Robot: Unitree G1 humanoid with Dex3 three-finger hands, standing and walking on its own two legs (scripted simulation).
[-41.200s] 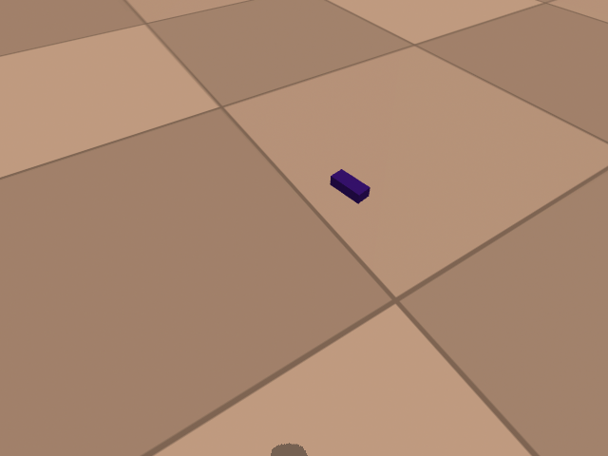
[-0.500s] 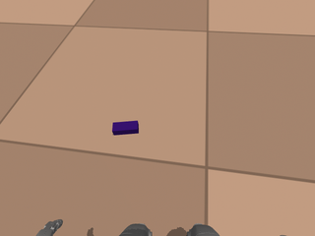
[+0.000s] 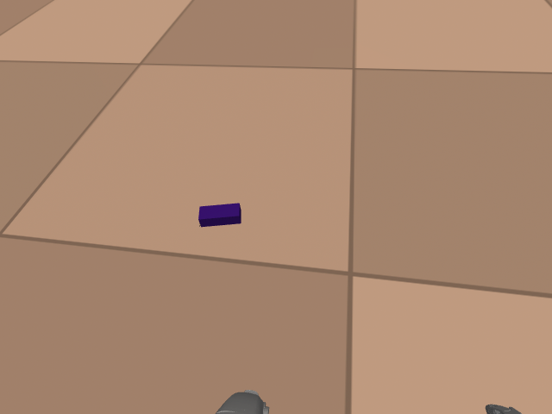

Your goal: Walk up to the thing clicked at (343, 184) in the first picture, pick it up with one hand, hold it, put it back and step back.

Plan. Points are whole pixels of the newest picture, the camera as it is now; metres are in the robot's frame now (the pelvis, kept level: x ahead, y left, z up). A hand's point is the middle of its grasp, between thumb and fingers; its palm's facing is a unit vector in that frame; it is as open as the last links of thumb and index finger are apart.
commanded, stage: step back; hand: left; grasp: from above
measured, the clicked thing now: (220, 215) +1.03 +0.35 -0.73
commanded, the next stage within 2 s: stand in 0.96 s
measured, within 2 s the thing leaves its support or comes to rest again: neither
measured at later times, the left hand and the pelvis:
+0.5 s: hand out of the picture +0.07 +0.28 -0.14, palm faces +0.05 -0.91 -0.41, open 7.4 cm; pelvis +0.01 +0.00 +0.00, yaw +3 degrees
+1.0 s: hand out of the picture +0.13 +0.29 -0.14, palm faces +0.05 -0.93 -0.35, open 7.4 cm; pelvis +0.05 +0.03 +0.01, yaw +3 degrees
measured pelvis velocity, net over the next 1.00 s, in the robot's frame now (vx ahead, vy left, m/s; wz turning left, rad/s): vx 0.05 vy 0.03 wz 0.05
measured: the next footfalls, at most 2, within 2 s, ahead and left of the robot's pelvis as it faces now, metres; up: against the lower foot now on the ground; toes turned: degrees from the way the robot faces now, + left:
left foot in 0.16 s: +0.09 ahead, +0.15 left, +0.00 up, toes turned +4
right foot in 0.44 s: +0.09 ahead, -0.11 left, +0.00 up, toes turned +1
